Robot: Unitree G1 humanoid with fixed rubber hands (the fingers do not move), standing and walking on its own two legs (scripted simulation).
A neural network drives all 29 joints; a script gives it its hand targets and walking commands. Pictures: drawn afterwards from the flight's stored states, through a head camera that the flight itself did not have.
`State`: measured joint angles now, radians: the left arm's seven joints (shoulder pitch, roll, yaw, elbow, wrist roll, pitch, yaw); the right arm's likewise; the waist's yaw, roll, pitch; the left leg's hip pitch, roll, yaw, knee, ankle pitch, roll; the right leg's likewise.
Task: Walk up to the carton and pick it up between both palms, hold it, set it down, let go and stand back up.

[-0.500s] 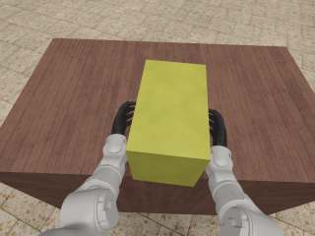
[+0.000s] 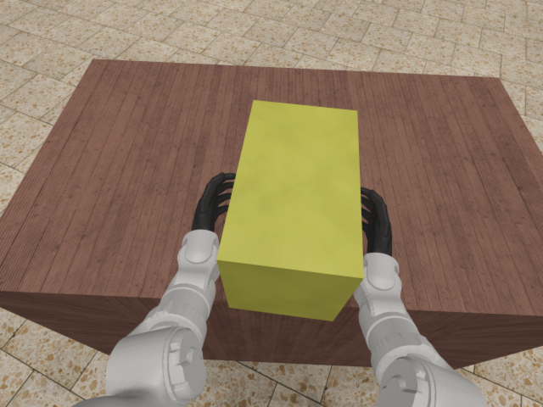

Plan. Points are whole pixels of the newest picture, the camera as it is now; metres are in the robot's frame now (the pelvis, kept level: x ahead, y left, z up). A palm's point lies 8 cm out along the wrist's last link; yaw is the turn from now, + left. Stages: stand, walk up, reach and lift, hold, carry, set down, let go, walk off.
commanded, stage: reach and lift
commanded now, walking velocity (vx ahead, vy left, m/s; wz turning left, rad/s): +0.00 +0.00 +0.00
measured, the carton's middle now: (292, 209) +0.42 +0.00 -0.01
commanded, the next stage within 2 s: none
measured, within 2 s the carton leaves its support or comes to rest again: leaves its support in 0.76 s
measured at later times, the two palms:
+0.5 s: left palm (204, 226) +0.38 +0.15 +0.01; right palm (375, 242) +0.36 -0.12 +0.01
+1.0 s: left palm (206, 195) +0.40 +0.14 +0.07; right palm (390, 218) +0.37 -0.13 +0.06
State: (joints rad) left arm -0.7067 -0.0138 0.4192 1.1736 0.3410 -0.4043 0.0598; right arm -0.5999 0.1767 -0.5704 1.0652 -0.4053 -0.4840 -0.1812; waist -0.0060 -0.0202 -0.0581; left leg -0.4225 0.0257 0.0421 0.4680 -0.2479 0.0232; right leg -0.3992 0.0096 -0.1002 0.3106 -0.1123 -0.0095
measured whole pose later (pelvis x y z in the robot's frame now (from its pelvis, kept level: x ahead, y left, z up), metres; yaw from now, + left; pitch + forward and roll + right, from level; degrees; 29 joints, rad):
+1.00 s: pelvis -0.01 +0.00 -0.01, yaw +2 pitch +13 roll -3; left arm -0.72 0.07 0.04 1.10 -0.05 -0.25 0.15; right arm -0.60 0.06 -0.14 0.92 -0.03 -0.23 -0.26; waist -0.06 0.05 -0.21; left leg -0.50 0.01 0.01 0.54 -0.26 0.02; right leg -0.47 -0.01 -0.13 0.39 -0.15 0.00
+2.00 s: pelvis -0.04 -0.01 +0.01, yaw +2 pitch -4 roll -1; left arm -0.66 -0.04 0.24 0.40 0.25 0.52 0.08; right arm -0.65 0.04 -0.10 0.65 0.09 0.23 -0.22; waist -0.08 -0.06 0.02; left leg -0.14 0.01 0.02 0.38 -0.18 0.01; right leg -0.13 0.00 -0.12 0.29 -0.09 -0.02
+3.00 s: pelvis -0.03 -0.01 +0.00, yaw +2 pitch -7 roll -2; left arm -0.59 -0.07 0.22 0.12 0.28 0.69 0.08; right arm -0.65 -0.04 0.04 0.48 0.24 0.34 -0.26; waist -0.08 -0.03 0.05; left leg -0.06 0.02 0.02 0.41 -0.22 0.01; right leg -0.03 0.01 -0.12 0.27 -0.10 -0.01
